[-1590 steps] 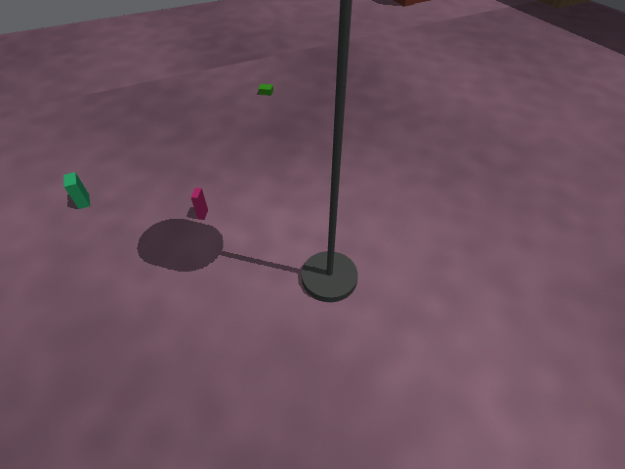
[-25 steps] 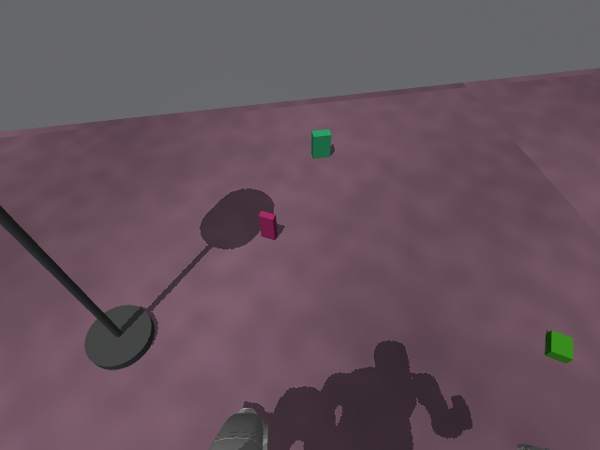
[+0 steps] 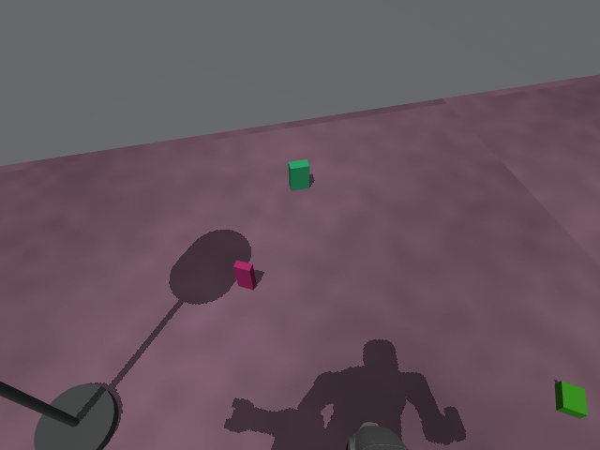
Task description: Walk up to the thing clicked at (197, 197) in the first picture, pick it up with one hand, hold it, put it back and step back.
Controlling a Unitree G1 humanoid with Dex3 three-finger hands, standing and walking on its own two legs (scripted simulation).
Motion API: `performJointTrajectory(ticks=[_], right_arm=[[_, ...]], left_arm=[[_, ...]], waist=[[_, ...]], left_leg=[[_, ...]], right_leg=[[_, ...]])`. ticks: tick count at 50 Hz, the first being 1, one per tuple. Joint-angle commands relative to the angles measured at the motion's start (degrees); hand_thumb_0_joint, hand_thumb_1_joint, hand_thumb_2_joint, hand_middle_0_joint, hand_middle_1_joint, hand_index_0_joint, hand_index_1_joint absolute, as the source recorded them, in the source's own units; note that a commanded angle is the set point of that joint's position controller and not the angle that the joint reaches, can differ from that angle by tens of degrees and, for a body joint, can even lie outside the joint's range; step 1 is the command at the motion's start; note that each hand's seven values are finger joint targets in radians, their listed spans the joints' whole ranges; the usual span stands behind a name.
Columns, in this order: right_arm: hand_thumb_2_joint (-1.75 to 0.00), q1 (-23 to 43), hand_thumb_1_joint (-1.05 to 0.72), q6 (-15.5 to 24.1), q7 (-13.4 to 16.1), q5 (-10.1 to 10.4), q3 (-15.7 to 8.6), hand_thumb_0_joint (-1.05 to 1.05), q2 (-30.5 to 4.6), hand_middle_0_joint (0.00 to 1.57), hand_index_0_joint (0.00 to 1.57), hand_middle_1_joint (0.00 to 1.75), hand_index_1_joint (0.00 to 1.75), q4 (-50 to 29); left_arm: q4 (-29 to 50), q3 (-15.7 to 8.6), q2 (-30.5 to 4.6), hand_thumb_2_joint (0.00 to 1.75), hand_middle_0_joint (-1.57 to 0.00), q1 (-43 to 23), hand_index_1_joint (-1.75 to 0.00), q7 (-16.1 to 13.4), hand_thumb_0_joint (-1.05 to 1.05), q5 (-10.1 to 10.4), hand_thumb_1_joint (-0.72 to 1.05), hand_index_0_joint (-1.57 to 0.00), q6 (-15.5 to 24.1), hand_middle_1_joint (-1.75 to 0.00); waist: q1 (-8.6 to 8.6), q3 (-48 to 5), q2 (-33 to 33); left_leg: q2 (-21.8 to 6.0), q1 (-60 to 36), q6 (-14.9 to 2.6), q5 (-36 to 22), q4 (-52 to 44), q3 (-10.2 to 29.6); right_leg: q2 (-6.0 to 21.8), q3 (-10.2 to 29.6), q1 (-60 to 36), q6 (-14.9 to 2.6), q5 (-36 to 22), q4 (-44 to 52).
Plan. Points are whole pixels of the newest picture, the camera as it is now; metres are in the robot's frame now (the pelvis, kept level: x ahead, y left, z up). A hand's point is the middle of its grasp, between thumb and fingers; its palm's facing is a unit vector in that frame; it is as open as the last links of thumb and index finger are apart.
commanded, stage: walk up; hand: left
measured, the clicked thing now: (245, 275) +0.79 +0.22 -0.70
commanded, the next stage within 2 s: none
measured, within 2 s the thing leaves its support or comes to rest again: neither
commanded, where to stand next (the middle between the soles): +0.43 +0.01 m, yaw +2 degrees
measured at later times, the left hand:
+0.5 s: hand (126, 439) +0.16 +0.27 -0.14, palm faces +0.06 -0.92 -0.38, open 7.4 cm
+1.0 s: hand (158, 309) +0.37 +0.27 -0.13, palm faces -0.03 -0.89 -0.46, open 7.3 cm
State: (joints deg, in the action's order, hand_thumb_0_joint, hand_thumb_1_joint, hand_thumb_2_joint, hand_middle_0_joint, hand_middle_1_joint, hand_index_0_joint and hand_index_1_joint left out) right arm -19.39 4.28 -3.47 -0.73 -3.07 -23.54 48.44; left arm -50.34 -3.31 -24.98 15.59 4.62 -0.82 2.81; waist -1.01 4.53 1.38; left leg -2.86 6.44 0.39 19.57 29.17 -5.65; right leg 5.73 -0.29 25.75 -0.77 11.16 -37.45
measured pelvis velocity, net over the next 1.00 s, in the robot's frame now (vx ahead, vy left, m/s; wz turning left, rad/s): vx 0.31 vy -0.02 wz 0.03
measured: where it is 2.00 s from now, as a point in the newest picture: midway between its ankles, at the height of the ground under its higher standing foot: (302, 391)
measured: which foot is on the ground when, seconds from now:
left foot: down 0.00-0.06, up 0.08-0.50, down 0.52-0.98, up 1.00-1.00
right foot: up 0.00-0.02, down 0.04-0.54, up 0.56-0.94, down 0.96-1.00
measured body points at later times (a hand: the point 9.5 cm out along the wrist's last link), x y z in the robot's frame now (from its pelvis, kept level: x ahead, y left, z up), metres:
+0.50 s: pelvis +0.17 -0.01 +0.00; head +0.18 +0.00 +0.45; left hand +0.16 +0.32 -0.11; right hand +0.29 -0.32 -0.10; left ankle +0.27 +0.12 -0.73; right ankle +0.13 -0.14 -0.73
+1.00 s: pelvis +0.31 -0.02 -0.01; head +0.33 -0.05 +0.44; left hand +0.37 +0.31 -0.10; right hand +0.36 -0.34 -0.14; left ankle +0.27 +0.12 -0.72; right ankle +0.40 -0.13 -0.73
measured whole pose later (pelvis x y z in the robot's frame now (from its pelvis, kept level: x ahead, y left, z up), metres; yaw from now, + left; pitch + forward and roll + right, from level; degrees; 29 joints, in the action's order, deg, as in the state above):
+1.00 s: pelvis +0.31 -0.02 -0.01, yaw +1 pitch -3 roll +1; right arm -18.8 1.0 -2.4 -0.5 -3.2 -24.6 48.8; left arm -51.3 -2.9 -23.5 16.2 1.2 -1.2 4.9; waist -1.0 5.8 -3.5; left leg -4.0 13.7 -1.6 24.7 43.4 -2.7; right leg 1.5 -3.0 21.3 -1.1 11.7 -36.1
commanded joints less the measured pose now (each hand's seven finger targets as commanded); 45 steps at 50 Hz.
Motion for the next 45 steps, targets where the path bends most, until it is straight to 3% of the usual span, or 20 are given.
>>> performJointTrajectory(ticks=[1,2,3,4,5,6,8,10,14,20,22,25,26,27,28,29,32,34,40,45], right_arm=[[-0.9,5.24,-0.9,0.84,1.2,0.43,-3.78,0.0,-13.17,0.2,0.2,0.3,0.3,-6.42],[-0.9,2.22,-0.9,0.73,1.14,0.39,-2.69,0.0,-10.09,0.2,0.2,0.3,0.3,-5.99],[-0.9,0.37,-0.9,0.72,1.0,0.59,-1.22,0.0,-6.12,0.2,0.2,0.3,0.3,-6.9],[-0.9,-0.78,-0.9,-0.06,1.56,0.7,-1.95,0.0,-9.58,0.2,0.2,0.3,0.3,-5.58],[-0.9,0.67,-0.9,-0.23,2.07,0.44,-2.84,0.0,-13.38,0.2,0.2,0.3,0.3,-4.96],[-0.9,2.28,-0.9,-0.05,2.15,0.82,-2.95,0.0,-13.88,0.2,0.2,0.3,0.3,-4.4],[-0.9,0.69,-0.9,-0.46,1.67,1.73,-2.81,0.0,-11.93,0.2,0.2,0.3,0.3,-2.25],[-0.9,-1.68,-0.9,-1.02,1.07,1.24,-2.81,0.0,-10.84,0.2,0.2,0.3,0.3,-1.34],[-0.9,2.49,-0.9,-1.61,-0.11,0.35,-3.02,0.0,-9.9,0.2,0.2,0.3,0.3,-2.92],[-0.9,8.99,-0.9,-0.84,-1.02,-0.23,-3.61,0.0,-9.76,0.2,0.2,0.3,0.3,-4.84],[-0.9,8.62,-0.9,-0.58,-1.18,-0.25,-3.77,0.0,-9.87,0.2,0.2,0.3,0.3,-4.6],[-0.9,-0.14,-0.9,0.13,-0.31,-0.55,-4.76,0.0,-11.64,0.2,0.2,0.3,0.3,-1.9],[-0.9,-6.09,-0.9,0.54,0.4,-1.04,-5.83,0.0,-14.64,0.2,0.2,0.3,0.3,-0.31],[-0.9,-6.8,-0.9,0.93,1.13,-1.45,-6.62,0.0,-18.8,0.2,0.2,0.3,0.3,-1.59],[-0.9,-4.82,-0.9,0.96,1.39,-0.05,-6.75,0.0,-19.95,0.2,0.2,0.3,0.3,-3.36],[-0.9,-3.96,-0.9,0.65,1.27,1.08,-6.81,0.0,-19.43,0.2,0.2,0.3,0.3,-2.89],[-0.9,0.73,-0.9,1.07,1.99,0.97,-4.31,0.0,-13.77,0.2,0.2,0.3,0.3,-3.99],[-0.9,1.08,-0.9,1.46,1.95,0.99,-4.28,0.0,-13.99,0.2,0.2,0.3,0.3,-4.04],[-0.9,1.49,-0.9,0.85,1.47,0.09,-4.83,0.0,-15.51,0.2,0.2,0.3,0.3,-5.62],[-0.9,4.71,-0.9,-0.71,1.43,0.32,-3.77,0.0,-13.92,0.2,0.2,0.3,0.3,-6.47]], left_arm=[[0.4,-4.78,-11.42,0.9,-0.2,7.57,-0.3,-0.98,0.0,-0.25,0.9,-0.2,2.13,-0.3],[-0.42,-5.87,-13.7,0.9,-0.2,11.6,-0.3,-1.7,0.0,-0.33,0.9,-0.2,2.79,-0.3],[0.25,-7.03,-18.63,0.9,-0.2,14.46,-0.3,-2.56,0.0,-0.76,0.9,-0.2,3.43,-0.3],[1.7,-6.57,-19.72,0.9,-0.2,12.03,-0.3,-2.77,0.0,-0.03,0.9,-0.2,3.67,-0.3],[2.48,-6.37,-19.85,0.9,-0.2,9.71,-0.3,-2.81,0.0,0.57,0.9,-0.2,3.41,-0.3],[2.99,-5.94,-18.11,0.9,-0.2,8.16,-0.3,-3.01,0.0,1.05,0.9,-0.2,3.29,-0.3],[3.61,-4.62,-14.49,0.9,-0.2,4.56,-0.3,-3.45,0.0,1.1,0.9,-0.2,3.54,-0.3],[3.93,-4.0,-13.39,0.9,-0.2,3.38,-0.3,-3.53,0.0,1.06,0.9,-0.2,3.83,-0.3],[5.64,-4.28,-13.84,0.9,-0.2,3.97,-0.3,-3.47,0.0,0.39,0.9,-0.2,4.18,-0.3],[6.19,-4.42,-14.61,0.9,-0.2,5.14,-0.3,-3.26,0.0,0.22,0.9,-0.2,3.87,-0.3],[6.3,-4.31,-15.13,0.9,-0.2,4.45,-0.3,-3.19,0.0,0.17,0.9,-0.2,3.58,-0.3],[6.54,-3.12,-13.34,0.9,-0.2,3.08,-0.3,-3.31,0.0,0.09,0.9,-0.2,3.06,-0.3],[6.64,-2.13,-10.13,0.9,-0.2,5.86,-0.3,-3.31,0.0,0.11,0.9,-0.2,2.83,-0.3],[6.94,-0.65,-4.87,0.9,-0.2,9.03,-0.3,-3.15,0.0,0.81,0.9,-0.2,2.56,-0.3],[5.49,-1.88,-10.1,0.9,-0.2,9.73,-0.3,-3.96,0.0,0.72,0.9,-0.2,1.83,-0.3],[4.81,-2.48,-13.1,0.9,-0.2,7.07,-0.3,-4.36,0.0,0.38,0.9,-0.2,1.58,-0.3],[3.03,-2.17,-11.37,0.9,-0.2,7.44,-0.3,-3.62,0.0,1.14,0.9,-0.2,1.42,-0.3],[2.0,-2.3,-10.43,0.9,-0.2,9.2,-0.3,-3.05,0.0,1.17,0.9,-0.2,0.91,-0.3],[4.04,-2.52,-9.77,0.9,-0.2,2.24,-0.3,-1.6,0.0,0.26,0.9,-0.2,1.11,-0.3],[1.08,-2.66,-8.4,0.9,-0.2,5.66,-0.3,-2.98,0.0,0.09,0.9,-0.2,2.35,-0.3]], waist=[[5.46,-4.14,-3.04],[7.36,-7.16,6.7],[7.7,-7.27,19.18],[6.54,-5.46,12.11],[6.24,-3.54,10.12],[5.62,-1.43,7.47],[3.16,0.24,6.07],[1.63,-0.83,7.83],[2.76,-0.47,6.9],[4.43,0.18,4.87],[3.41,-0.27,4.72],[-2.0,-3.37,-0.92],[-4.63,-7.56,-11.03],[-2.81,-7.53,-23.84],[-2.71,-7.36,-14.54],[-2.64,-4.06,-11.16],[0.24,0.27,-7.84],[1.0,-1.03,-10.14],[-1.13,0.86,-11.96],[2.78,-0.87,-8.11]], left_leg=[[-8.76,16.12,-8.76,1.1,0.78,6.29],[-4.72,19.17,-7.06,-0.21,15.19,2.67],[3.45,29.25,-3.62,9.03,30.9,-0.74],[4.14,32.7,-2.17,10.39,36.9,5.05],[1.48,32.34,-2.19,10.09,39.06,7.26],[-0.41,32.74,-2.3,7.34,39.48,10.15],[-1.0,28.02,-2.7,2.9,35.86,11.91],[-0.77,24.19,-2.08,-0.86,31.48,10.42],[-0.69,25.7,-0.29,-3.76,20.87,8.58],[-1.71,18.54,-0.83,-9.29,7.75,4.53],[-1.1,14.26,-1.73,-8.99,6.1,3.19],[1.24,-0.76,-2.9,-6.79,2.4,1.89],[-2.14,-9.32,-5.4,1.99,-3.36,9.31],[-15.11,-13.86,-9.32,7.2,-10.2,32.89],[-21.91,-11.94,-14.93,10.35,-14.88,43.97],[-22.49,-7.35,-17.32,7.91,-14.31,42.89],[-12.81,2.03,-10.29,-11.58,-13.06,19.95],[-11.6,4.5,-11.13,-13.49,-12.89,15.47],[-11.56,5.98,-14.07,1.43,-16.11,12.33],[-10.43,13.29,-11.91,-7.25,-5.09,8.52]], right_leg=[[-3.38,-3.47,-22.01,-0.63,-1.32,4.43],[-1.47,0.91,-29.1,-1.7,6.03,10.11],[11.18,23.16,-32.3,-5.83,16.71,19.27],[18.82,36.22,-29.98,-10.16,18.88,24.92],[20.22,38.67,-26.4,-14.24,15.25,24.19],[18.29,33.2,-23.49,-14.49,8.79,23.47],[12.05,18.32,-18.1,-9.99,-0.33,22.09],[9.19,11.16,-15.79,-9.65,-5.76,21.49],[9.73,7.31,-17.06,-12.04,-1.62,23.24],[10.42,4.42,-14.36,-10.71,2.45,21.23],[10.49,4.23,-12.15,-10.24,4.5,19.97],[7.13,0.2,-5.3,-7.85,0.74,6.44],[2.84,-3.36,-1.45,-5.79,-3.85,-10.22],[-5.1,-4.72,11.3,-1.81,16.95,-23.68],[-6.06,-1.27,13.64,-2.05,20.32,-28.27],[-3.11,2.11,13.35,-2.38,20.27,-30.82],[-0.79,6.21,7.09,-2.24,10.2,-25.03],[-0.79,3.75,3.65,-1.14,7.4,-22.98],[0.3,-0.73,2.6,1.02,4.72,-6.29],[-3.28,-3.66,-12.03,0.4,-2.99,3.81]])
